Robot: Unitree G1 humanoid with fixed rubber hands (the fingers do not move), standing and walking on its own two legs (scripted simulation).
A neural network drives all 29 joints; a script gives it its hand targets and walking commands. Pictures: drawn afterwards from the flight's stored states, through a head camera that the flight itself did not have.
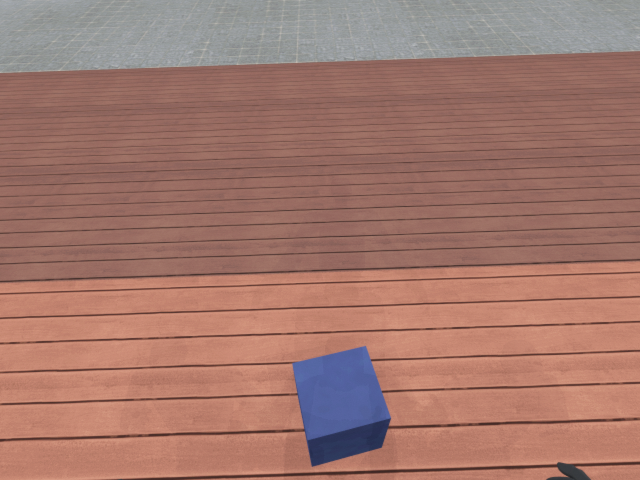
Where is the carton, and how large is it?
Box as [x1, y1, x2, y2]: [292, 346, 390, 466]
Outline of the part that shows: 365,346 292,363 312,466 381,447 390,416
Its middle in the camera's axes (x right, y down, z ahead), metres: +0.05 +0.47 +1.10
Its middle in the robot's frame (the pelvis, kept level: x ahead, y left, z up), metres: +0.45 -0.02 -0.66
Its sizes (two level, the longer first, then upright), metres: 0.210 0.200 0.250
